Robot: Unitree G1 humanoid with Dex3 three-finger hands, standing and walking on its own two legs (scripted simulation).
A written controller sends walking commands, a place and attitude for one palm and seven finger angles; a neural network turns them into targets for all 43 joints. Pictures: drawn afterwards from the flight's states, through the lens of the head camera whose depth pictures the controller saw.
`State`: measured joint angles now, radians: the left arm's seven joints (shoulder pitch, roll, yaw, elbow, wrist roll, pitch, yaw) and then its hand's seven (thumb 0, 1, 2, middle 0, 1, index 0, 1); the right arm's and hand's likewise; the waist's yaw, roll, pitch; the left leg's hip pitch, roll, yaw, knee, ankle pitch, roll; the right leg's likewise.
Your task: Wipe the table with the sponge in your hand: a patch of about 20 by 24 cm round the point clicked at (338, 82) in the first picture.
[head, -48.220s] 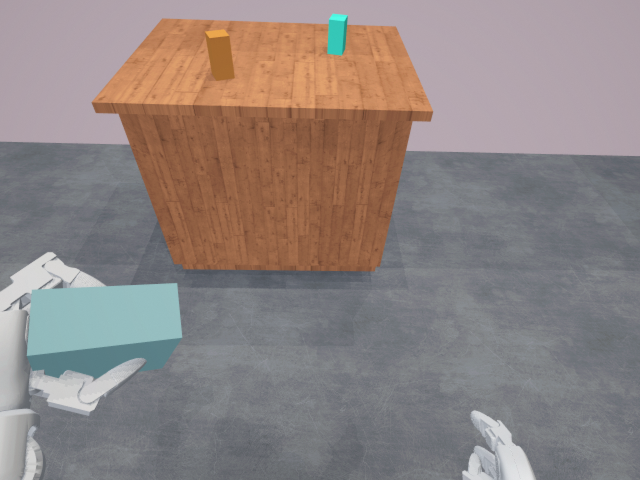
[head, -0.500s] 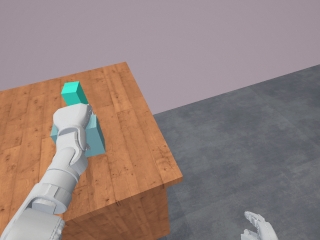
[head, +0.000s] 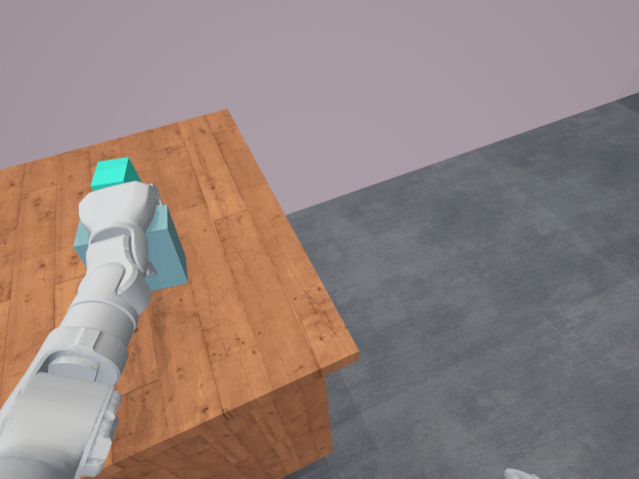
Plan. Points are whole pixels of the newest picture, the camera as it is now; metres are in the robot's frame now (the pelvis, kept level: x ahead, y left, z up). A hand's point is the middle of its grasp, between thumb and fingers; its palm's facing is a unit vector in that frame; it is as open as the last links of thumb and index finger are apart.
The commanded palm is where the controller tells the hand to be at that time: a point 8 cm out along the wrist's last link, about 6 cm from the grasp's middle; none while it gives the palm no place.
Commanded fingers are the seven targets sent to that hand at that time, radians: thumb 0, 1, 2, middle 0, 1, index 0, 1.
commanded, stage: slide back across to the first lane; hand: left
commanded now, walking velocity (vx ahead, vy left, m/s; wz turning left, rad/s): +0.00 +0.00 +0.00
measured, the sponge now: (140, 261) +0.40 +0.28 +0.04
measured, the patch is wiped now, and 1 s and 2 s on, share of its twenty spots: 1.00 1.00 1.00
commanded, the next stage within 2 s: wipe back along the first lane in 0.52 s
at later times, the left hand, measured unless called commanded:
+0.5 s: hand (83, 255) +0.37 +0.33 +0.08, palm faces -0.09 -0.05 -1.00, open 9.5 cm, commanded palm +0.35 +0.34 +0.14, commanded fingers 0.00 0.10 1.30 -1.20 -1.60 -1.20 -1.60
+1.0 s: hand (74, 274) +0.35 +0.34 +0.08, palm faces -0.03 -0.05 -1.00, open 9.5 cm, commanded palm +0.31 +0.32 +0.12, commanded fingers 0.00 0.10 1.30 -1.20 -1.60 -1.20 -1.60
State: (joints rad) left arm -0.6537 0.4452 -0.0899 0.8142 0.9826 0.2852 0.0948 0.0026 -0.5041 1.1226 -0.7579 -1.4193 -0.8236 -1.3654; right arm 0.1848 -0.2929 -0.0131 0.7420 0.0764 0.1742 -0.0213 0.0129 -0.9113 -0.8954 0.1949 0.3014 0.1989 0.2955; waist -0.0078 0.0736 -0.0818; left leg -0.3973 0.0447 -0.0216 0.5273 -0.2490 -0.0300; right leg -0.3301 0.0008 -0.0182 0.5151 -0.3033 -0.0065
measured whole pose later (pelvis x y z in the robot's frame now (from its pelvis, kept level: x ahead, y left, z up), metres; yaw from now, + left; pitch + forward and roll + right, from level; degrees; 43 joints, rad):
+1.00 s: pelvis +0.02 +0.02 +0.00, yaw +1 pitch +5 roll -1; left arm -0.29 0.52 -0.01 0.36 0.93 0.30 0.04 -0.02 -0.48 1.12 -0.73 -1.46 -0.79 -1.42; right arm 0.13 -0.29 0.00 0.67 0.08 0.16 -0.01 0.01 -0.91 -0.90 0.20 0.30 0.20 0.30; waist 0.04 0.08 -0.05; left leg -0.32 0.01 -0.03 0.51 -0.27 -0.01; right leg -0.22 -0.03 -0.03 0.45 -0.31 0.02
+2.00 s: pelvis +0.02 +0.01 +0.00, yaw +1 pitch +2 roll +0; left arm 0.18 0.44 -0.06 -0.14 0.92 0.41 0.09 0.00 -0.47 1.11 -0.71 -1.47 -0.77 -1.43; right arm 0.08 -0.28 0.01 0.62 0.07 0.12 0.01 0.02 -0.91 -0.90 0.19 0.30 0.20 0.30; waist 0.09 0.11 -0.06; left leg -0.27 0.02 -0.02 0.54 -0.30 -0.02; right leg -0.19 -0.02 -0.02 0.51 -0.35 0.01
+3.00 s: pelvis +0.01 +0.00 +0.00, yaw +1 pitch -2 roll +0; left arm 0.32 0.49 -0.06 -0.32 0.87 0.41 0.04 -0.01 -0.49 1.11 -0.76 -1.43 -0.81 -1.39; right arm 0.06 -0.27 0.01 0.62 0.05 0.09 -0.02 0.02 -0.91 -0.90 0.19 0.30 0.20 0.30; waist 0.11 0.11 -0.02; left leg -0.20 0.04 -0.03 0.51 -0.27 -0.04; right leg -0.13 0.00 -0.03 0.49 -0.33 -0.01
